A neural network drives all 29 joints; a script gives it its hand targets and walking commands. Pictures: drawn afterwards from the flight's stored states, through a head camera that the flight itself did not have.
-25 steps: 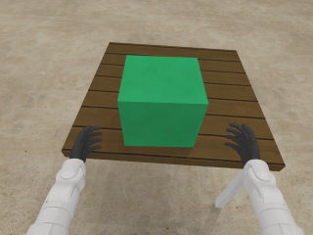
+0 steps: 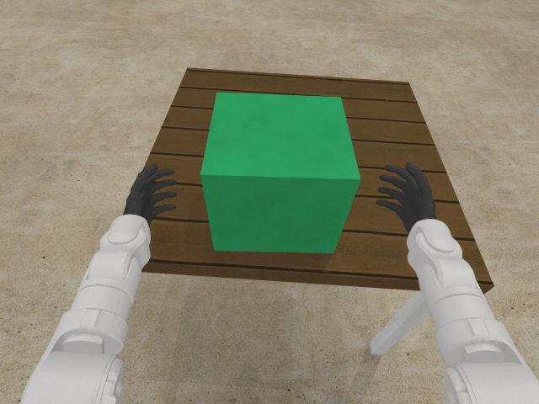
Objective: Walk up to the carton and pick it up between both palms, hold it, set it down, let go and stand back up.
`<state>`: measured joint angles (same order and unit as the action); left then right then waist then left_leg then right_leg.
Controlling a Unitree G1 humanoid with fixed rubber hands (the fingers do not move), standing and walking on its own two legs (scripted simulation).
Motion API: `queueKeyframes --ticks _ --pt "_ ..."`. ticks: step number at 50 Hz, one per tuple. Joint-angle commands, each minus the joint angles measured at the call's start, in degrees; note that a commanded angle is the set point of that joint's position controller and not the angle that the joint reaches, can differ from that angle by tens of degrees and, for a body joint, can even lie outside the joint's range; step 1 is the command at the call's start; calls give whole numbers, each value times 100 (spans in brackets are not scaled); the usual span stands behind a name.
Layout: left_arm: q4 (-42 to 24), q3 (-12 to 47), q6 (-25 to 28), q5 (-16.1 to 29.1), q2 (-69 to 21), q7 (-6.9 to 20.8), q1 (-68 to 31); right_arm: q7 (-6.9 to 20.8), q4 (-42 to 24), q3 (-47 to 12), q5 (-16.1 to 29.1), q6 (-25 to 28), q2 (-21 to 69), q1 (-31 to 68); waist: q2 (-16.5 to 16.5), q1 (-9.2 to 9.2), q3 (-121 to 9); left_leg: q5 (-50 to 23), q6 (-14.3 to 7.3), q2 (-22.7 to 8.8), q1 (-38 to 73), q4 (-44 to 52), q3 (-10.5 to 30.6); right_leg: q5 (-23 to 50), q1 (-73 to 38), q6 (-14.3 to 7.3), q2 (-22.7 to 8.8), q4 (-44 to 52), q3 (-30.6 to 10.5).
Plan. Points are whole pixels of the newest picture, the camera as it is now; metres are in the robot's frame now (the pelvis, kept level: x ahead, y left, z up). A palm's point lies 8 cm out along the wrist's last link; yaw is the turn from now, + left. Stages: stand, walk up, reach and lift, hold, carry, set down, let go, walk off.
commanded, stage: reach and lift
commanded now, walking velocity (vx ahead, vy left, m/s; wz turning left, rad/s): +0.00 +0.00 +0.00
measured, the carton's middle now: (276, 174) +0.55 +0.01 -0.02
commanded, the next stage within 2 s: none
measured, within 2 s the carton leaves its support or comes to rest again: neither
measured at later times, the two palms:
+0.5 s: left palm (149, 176) +0.42 +0.22 +0.09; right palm (406, 171) +0.43 -0.19 +0.12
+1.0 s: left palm (142, 141) +0.47 +0.24 +0.13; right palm (399, 132) +0.48 -0.18 +0.16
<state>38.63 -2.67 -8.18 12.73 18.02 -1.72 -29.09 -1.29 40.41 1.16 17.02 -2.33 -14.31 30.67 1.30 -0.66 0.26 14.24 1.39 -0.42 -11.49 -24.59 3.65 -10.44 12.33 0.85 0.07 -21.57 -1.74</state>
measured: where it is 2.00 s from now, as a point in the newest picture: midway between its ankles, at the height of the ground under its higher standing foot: outside the picture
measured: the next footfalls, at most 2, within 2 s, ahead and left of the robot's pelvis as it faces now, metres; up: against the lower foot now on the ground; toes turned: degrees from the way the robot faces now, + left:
none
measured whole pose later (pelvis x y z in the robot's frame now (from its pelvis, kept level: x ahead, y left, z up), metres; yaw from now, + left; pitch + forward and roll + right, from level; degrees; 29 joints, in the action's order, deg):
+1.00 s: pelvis -0.01 -0.01 -0.02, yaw +0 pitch +20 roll +0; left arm 86.2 13.5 2.2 24.8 25.1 -2.1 -72.2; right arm -0.9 75.2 1.2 18.5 -3.9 -16.7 72.5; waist 1.3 -0.7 -12.2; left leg 15.1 1.6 -0.4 -37.6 -33.1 3.6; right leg -11.7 39.0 0.8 0.5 -31.1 -1.7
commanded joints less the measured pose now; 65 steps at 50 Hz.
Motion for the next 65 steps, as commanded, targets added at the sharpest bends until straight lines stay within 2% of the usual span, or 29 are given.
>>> queueKeyframes --ticks 1,6,8,10,13,15,16,17,19,22,25,27,30,32,35,39,41,42,45,47,48,49,51,55,57,62,63,64,65 --pt "-304 -194 334 135 1217 -19 -3665 -65 -83 376 92 231 -1601 2878 -697 211 -2850 -2401 351 111 -111 74 -595 1849 -1011 -125 327 -105 325" --pt "410 101 594 423 1280 -89 -4563 -59 538 358 20 179 -1571 3605 -620 147 -3164 -2079 327 82 -521 -44 -602 1734 -721 -122 306 -246 339" --pt "606 257 701 435 1227 -112 -4684 -45 752 401 28 267 -1640 3691 -861 89 -3628 -2361 432 65 -229 -160 -591 1811 -455 -179 343 -271 411" --pt "1210 333 759 490 1259 -128 -5140 -54 1269 384 31 236 -1688 4135 -802 141 -3670 -2216 439 52 -432 -210 -602 1623 -169 -205 315 -284 407" --pt "1593 487 991 759 1300 -85 -5321 -90 1135 201 137 368 -1686 4433 -548 172 -4214 -2381 404 60 -537 -438 -622 1991 -219 -179 329 -462 408" --pt "2154 561 1072 795 1403 -73 -5756 -89 1659 237 96 354 -1772 4783 -627 181 -4173 -2225 435 52 -678 -447 -635 1747 24 -175 309 -506 444" --pt "2177 572 1127 868 1461 -59 -5741 -81 1629 169 124 380 -1816 4800 -519 178 -4346 -2277 424 47 -703 -505 -622 1911 -39 -186 313 -572 419" --pt "2200 720 1216 940 1487 -84 -6055 -91 1804 321 74 407 -1855 5001 -701 98 -4449 -2258 453 22 -690 -552 -608 1755 230 -179 324 -606 487" --pt "2316 770 1311 1046 1583 -86 -6190 -77 1839 147 200 448 -1934 5218 -694 226 -4632 -2403 455 30 -660 -649 -618 1832 263 -203 305 -684 478" --pt "2870 950 1400 1209 1670 -99 -6649 -50 2265 40 237 403 -1889 5643 -680 226 -4676 -2002 424 45 -953 -647 -620 1489 495 -197 274 -740 478" --pt "2949 1139 1453 1365 1687 -94 -6835 -16 2481 -6 308 413 -1948 5787 -710 103 -4974 -2289 443 16 -807 -786 -570 1670 627 -207 274 -804 539" --pt "3317 1275 1445 1550 1717 -89 -7025 11 2594 -21 358 404 -2051 6130 -632 148 -4977 -2351 443 -2 -864 -837 -597 1554 909 -180 269 -830 561" --pt "3177 1440 1450 1628 1671 -117 -7361 21 2745 -14 338 360 -2032 6355 -845 87 -5199 -2494 505 -10 -656 -913 -559 1409 1121 -219 264 -826 614" --pt "3287 1633 1418 1754 1681 -109 -7641 69 2771 -3 307 306 -2053 6631 -792 39 -5399 -2290 486 -59 -610 -881 -522 1164 1322 -204 249 -797 660" --pt "3769 1611 1387 1845 1870 -88 -7711 80 2769 -60 292 241 -2080 6872 -586 143 -5425 -1988 385 -11 -1061 -815 -587 1246 1121 -168 198 -902 617" --pt "3627 1816 1409 1951 1829 -117 -8094 111 2969 -37 257 141 -2030 7054 -792 -24 -5626 -2040 431 -14 -912 -782 -576 1197 1330 -148 155 -852 661" --pt "3922 1687 1435 1989 2027 -107 -8177 88 2902 -19 211 102 -1979 7181 -444 41 -5723 -1876 316 17 -1302 -746 -638 1366 1005 -78 122 -932 599" --pt "4015 1723 1379 2002 1957 -83 -8209 75 2999 25 174 91 -1933 7245 -415 -62 -5541 -1917 332 35 -1406 -772 -646 1569 864 -58 107 -978 616" --pt "4023 1678 1330 1938 2004 -83 -8313 91 2917 37 160 72 -2027 7405 -487 12 -5740 -2285 395 -18 -1158 -756 -643 1645 1012 -69 143 -928 644" --pt "4129 1818 1336 1970 1938 -48 -8418 70 3180 175 99 43 -2048 7452 -596 -148 -5756 -2386 417 -6 -1212 -747 -647 1803 1077 -56 119 -934 671" --pt "4186 1726 1329 1975 1985 -38 -8327 82 3106 110 78 65 -2016 7462 -478 -102 -5974 -2503 419 -29 -1234 -778 -662 2000 973 -42 108 -954 641" --pt "4245 1800 1334 1974 1969 -34 -8305 64 3301 218 41 39 -2055 7397 -564 -245 -5781 -2538 425 -9 -1157 -780 -643 1925 1135 -23 101 -916 700" --pt "4080 1636 1340 1820 1904 -13 -8183 75 3220 23 102 133 -1934 7333 -620 -73 -6076 -3153 507 -19 -1012 -882 -646 2414 988 1 125 -955 695" --pt "4299 1576 1415 1681 1744 101 -7937 29 3406 -17 18 232 -1825 7085 -433 -199 -5812 -3259 475 -7 -1194 -848 -697 2739 741 94 108 -970 675" --pt "4430 1350 1539 1542 1770 151 -7673 27 3271 -129 -1 359 -1714 7012 -238 -47 -5782 -3220 425 7 -1417 -845 -732 3142 384 142 77 -1059 610" --pt "4294 1283 1844 1423 1645 208 -7450 31 3145 -142 33 753 -1705 6779 -436 -15 -6199 -3912 540 -34 -1118 -1009 -779 3456 638 139 103 -1117 625" --pt "4340 1183 1856 1339 1521 198 -7302 52 3103 -185 15 841 -1674 6767 -434 90 -6302 -4209 553 -54 -968 -1052 -751 3527 765 130 94 -1151 620" --pt "4382 1210 1893 1362 1535 214 -7394 42 3221 -120 44 867 -1705 6723 -455 3 -6207 -4068 554 -49 -994 -1076 -754 3354 871 147 105 -1119 648" --pt "4502 1147 1951 1328 1626 236 -7292 39 3010 -234 76 950 -1711 6733 -348 112 -6220 -4009 531 -23 -1230 -1082 -805 3562 599 141 84 -1169 621"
